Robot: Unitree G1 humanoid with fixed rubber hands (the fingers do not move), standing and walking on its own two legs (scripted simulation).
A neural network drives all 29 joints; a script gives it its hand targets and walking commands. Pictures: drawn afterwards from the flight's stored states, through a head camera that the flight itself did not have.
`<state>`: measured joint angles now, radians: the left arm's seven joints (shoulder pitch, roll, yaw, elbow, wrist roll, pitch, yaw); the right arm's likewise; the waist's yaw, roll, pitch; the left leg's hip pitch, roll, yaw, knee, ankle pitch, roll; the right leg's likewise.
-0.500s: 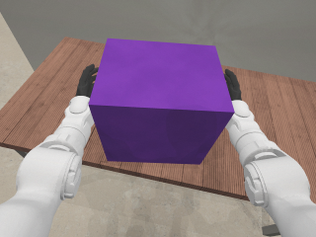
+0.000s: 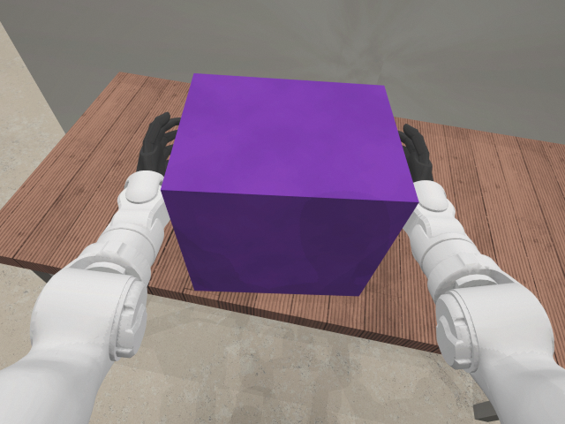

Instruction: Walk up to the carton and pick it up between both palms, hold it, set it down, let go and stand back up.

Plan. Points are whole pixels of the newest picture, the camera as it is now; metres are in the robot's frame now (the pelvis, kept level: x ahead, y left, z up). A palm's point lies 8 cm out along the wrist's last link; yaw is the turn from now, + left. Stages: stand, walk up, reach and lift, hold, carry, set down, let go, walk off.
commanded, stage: reach and lift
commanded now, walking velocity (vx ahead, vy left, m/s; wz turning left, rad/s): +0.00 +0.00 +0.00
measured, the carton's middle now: (283, 194) +0.47 +0.01 +0.03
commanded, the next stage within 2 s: none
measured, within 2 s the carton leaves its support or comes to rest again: leaves its support in 0.34 s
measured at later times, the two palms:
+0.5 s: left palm (150, 173) +0.44 +0.20 +0.11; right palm (423, 196) +0.43 -0.18 +0.10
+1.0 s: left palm (146, 172) +0.41 +0.19 +0.14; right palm (446, 195) +0.40 -0.19 +0.14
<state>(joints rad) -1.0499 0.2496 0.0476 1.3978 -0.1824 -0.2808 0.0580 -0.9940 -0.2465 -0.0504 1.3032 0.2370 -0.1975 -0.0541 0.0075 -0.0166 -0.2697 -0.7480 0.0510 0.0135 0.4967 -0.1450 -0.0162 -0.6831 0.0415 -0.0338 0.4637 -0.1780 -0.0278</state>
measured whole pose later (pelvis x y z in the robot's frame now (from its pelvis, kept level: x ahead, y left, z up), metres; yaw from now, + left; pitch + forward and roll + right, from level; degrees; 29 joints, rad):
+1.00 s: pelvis +0.02 +0.00 +0.02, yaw +0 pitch +4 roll +0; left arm -0.68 0.13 0.21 0.87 -0.03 0.00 0.03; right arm -0.64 -0.18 -0.11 0.89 0.12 -0.01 -0.07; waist -0.01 -0.02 -0.13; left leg -0.24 0.03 0.04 0.29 -0.12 -0.01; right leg -0.19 0.02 -0.03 0.28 -0.16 -0.02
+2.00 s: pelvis +0.00 +0.00 +0.02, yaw +1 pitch -5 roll +0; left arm -0.61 0.10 0.32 0.15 0.17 0.68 -0.08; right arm -0.65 -0.17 -0.06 0.53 0.22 0.39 -0.11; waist -0.06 -0.05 -0.05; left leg -0.07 0.02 0.02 0.27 -0.11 -0.01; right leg -0.02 0.01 -0.04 0.26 -0.15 -0.02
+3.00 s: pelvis -0.01 +0.00 +0.02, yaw +1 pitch -5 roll +0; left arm -0.73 0.12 0.37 0.19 0.19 0.83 -0.08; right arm -0.82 -0.21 -0.07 0.60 0.27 0.56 -0.12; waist -0.07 -0.05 -0.11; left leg -0.10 0.02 0.02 0.28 -0.10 -0.01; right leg -0.04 0.02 -0.03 0.25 -0.14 -0.02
